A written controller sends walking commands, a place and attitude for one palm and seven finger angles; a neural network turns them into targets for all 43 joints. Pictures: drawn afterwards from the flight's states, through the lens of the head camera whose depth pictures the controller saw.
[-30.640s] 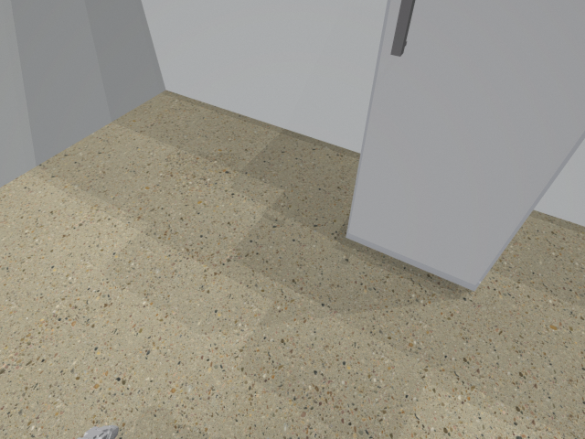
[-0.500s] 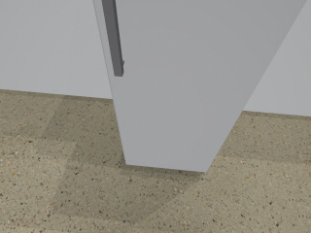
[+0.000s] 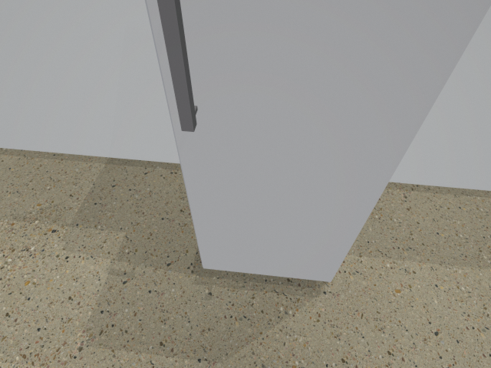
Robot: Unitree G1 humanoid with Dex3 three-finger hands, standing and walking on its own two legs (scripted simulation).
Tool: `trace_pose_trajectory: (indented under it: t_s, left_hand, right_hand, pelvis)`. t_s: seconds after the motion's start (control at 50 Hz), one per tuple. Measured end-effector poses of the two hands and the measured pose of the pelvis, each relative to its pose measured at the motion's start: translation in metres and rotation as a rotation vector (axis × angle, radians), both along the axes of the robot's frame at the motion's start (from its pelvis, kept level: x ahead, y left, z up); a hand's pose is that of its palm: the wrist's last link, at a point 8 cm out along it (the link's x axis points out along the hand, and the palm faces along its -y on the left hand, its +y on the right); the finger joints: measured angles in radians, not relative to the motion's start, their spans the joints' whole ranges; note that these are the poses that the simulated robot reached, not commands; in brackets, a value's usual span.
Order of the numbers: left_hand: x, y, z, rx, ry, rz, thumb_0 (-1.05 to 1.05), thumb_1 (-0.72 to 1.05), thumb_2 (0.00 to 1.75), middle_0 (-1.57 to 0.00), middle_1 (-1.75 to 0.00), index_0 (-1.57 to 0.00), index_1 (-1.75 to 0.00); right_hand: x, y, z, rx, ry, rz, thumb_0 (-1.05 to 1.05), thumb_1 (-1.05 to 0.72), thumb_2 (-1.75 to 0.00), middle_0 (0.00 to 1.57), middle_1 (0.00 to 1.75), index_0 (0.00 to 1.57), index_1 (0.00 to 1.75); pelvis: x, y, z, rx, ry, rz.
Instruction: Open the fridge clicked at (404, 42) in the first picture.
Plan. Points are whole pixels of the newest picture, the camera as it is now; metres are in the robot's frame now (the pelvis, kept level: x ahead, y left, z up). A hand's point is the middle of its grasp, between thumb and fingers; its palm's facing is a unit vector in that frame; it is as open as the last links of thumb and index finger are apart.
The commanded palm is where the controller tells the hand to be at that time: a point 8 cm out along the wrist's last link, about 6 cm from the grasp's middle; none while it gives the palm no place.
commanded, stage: look again from close up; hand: left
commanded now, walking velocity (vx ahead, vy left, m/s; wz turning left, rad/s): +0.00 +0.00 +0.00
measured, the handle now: (182, 58) +0.55 +0.15 +0.23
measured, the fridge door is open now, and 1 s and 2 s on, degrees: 0 0 0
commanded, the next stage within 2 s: shuffle to correct the standing spot in 0.10 s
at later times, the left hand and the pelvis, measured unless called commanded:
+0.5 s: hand out of the picture +0.03 +0.19 -0.18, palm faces -0.01 -0.98 -0.22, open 7.4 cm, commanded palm none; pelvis +0.03 -0.01 -0.01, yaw -1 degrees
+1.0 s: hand (153, 352) +0.19 +0.20 -0.20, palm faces +0.02 -0.97 -0.23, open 7.3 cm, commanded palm none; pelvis +0.12 +0.00 -0.03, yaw +1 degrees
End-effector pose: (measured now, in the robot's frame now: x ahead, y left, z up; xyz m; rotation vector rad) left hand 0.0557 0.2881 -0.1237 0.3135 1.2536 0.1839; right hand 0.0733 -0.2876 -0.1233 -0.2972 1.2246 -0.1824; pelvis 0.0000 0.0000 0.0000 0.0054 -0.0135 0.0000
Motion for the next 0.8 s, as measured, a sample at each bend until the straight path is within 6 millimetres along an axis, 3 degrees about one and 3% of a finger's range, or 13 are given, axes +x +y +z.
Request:
trace_pose_trajectory:
  t_s: [0.32,0.52,0.64,0.72,0.8]
  left_hand:
    - [-0.003,-0.018,-0.004,-0.017,0.012,0.003,0.00,0.90,0.90,-0.21,-0.30,-0.20,-0.30]
    - [-0.034,-0.055,-0.031,-0.129,0.114,0.072,0.00,0.90,0.90,-0.21,-0.30,-0.20,-0.30]
    - [-0.059,-0.057,-0.047,-0.183,0.245,0.133,0.00,0.90,0.90,-0.21,-0.30,-0.20,-0.30]
    - [-0.040,-0.052,-0.044,-0.185,0.286,0.108,0.00,0.91,0.90,-0.21,-0.30,-0.20,-0.30]
    - [0.009,-0.050,-0.040,-0.190,0.206,0.093,0.00,0.91,0.90,-0.20,-0.30,-0.20,-0.30]
  right_hand:
    - [-0.019,-0.003,-0.006,0.012,0.040,-0.024,0.00,-0.91,-0.90,0.20,0.30,0.20,0.30]
    - [-0.044,0.035,-0.030,0.093,0.147,-0.062,0.00,-0.91,-0.90,0.20,0.30,0.20,0.30]
    - [-0.036,0.066,-0.034,0.096,0.162,-0.103,0.00,-0.91,-0.90,0.20,0.30,0.20,0.30]
    - [-0.048,0.088,-0.028,0.106,0.172,-0.153,0.00,-0.91,-0.90,0.20,0.30,0.20,0.30]
    - [-0.072,0.109,-0.021,0.138,0.278,-0.189,0.00,-0.91,-0.90,0.20,0.30,0.20,0.30]
  pelvis:
    - [0.003,-0.008,-0.001,0.001,-0.002,-0.009]
    - [0.030,-0.004,-0.013,-0.021,-0.002,-0.015]
    - [0.058,0.014,-0.021,-0.012,-0.012,-0.033]
    - [0.071,0.021,-0.017,-0.013,-0.018,-0.044]
    - [0.085,0.022,-0.011,-0.015,-0.013,-0.032]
